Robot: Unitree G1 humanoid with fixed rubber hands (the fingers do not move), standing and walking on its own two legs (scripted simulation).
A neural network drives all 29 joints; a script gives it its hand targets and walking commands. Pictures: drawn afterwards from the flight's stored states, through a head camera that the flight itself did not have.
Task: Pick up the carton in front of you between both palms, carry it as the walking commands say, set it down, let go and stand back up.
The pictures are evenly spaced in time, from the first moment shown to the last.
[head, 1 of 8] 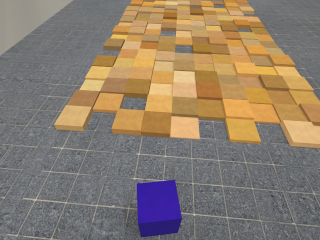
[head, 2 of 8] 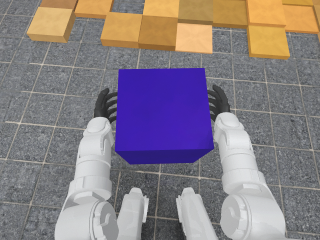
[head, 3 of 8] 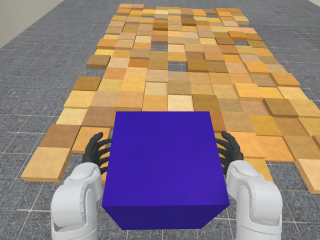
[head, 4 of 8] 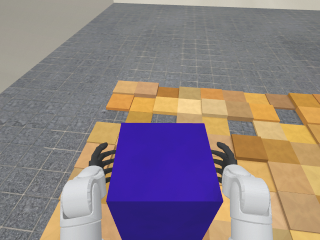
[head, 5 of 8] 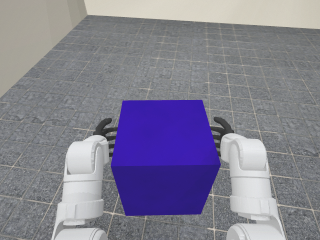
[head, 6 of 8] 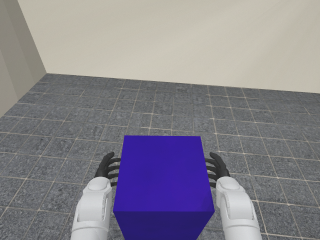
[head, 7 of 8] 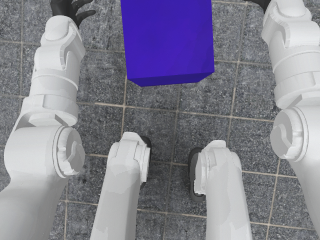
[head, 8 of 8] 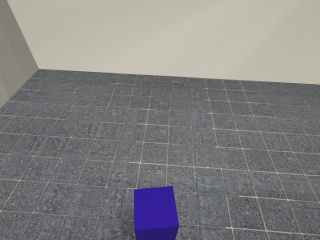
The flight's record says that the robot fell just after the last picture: no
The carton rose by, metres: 0.80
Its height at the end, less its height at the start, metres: +0.00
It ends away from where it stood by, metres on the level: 6.86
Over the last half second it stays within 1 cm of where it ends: yes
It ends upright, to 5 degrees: yes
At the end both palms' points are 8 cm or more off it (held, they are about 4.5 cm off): yes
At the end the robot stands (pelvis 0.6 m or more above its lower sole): yes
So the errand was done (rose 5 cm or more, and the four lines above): yes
